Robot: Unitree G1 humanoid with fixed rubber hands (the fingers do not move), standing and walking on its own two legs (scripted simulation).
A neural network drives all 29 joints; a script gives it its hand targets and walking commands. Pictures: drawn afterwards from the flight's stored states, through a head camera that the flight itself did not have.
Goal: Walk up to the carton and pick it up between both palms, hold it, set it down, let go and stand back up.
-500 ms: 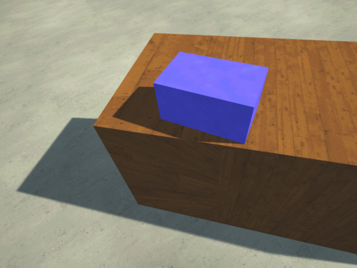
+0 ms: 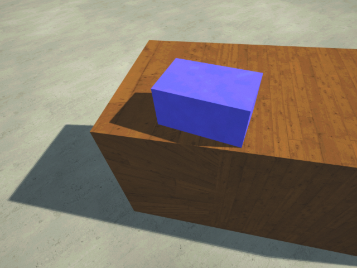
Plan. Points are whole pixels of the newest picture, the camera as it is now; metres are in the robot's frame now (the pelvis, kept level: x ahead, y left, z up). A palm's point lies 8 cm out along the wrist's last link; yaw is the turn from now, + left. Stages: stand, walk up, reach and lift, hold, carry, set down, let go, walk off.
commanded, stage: stand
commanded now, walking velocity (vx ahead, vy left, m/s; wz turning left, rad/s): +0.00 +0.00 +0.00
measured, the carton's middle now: (206, 100) +0.62 -0.05 +0.01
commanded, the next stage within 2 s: none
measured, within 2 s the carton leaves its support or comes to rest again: neither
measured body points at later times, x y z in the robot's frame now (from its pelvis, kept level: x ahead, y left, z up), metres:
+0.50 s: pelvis -0.01 +0.01 +0.00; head +0.01 +0.00 +0.45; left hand +0.05 +0.30 -0.13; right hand +0.04 -0.29 -0.14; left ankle +0.00 +0.14 -0.75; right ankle -0.05 -0.07 -0.75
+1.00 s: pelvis -0.01 +0.01 +0.00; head +0.00 +0.00 +0.45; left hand +0.04 +0.30 -0.13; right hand +0.03 -0.28 -0.14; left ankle +0.00 +0.14 -0.75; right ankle -0.05 -0.07 -0.75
